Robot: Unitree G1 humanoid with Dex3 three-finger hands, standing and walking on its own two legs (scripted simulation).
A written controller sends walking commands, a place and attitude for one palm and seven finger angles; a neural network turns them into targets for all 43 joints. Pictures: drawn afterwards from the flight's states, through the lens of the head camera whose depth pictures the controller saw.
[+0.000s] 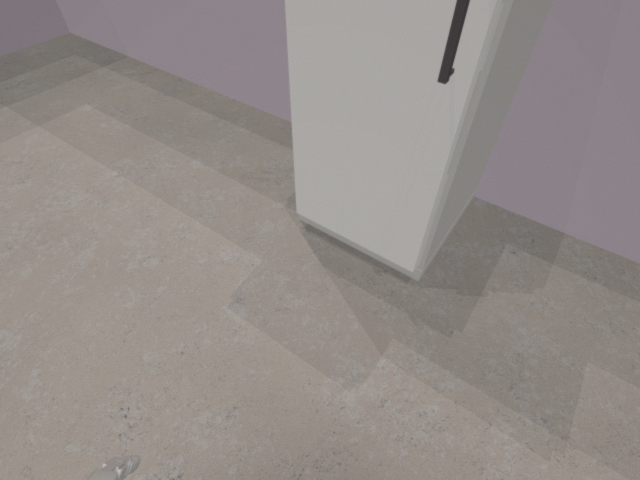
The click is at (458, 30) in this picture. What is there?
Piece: fridge door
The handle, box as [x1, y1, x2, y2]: [437, 0, 469, 83]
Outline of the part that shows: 469,0 457,0 437,81 445,83 453,72 454,69 451,67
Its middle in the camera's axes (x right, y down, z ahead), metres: +0.29 -0.48 +0.76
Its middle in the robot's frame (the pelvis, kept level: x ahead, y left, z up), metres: +0.94 -0.23 +0.23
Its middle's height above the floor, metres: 0.99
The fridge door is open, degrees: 0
